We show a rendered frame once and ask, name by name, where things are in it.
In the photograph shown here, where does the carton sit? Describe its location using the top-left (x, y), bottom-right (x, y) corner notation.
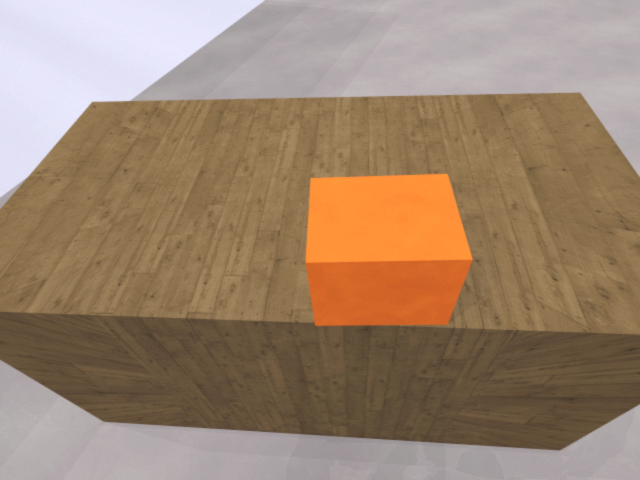
top-left (306, 174), bottom-right (473, 326)

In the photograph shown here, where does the pedestal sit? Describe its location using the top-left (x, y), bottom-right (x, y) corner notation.
top-left (0, 93), bottom-right (640, 450)

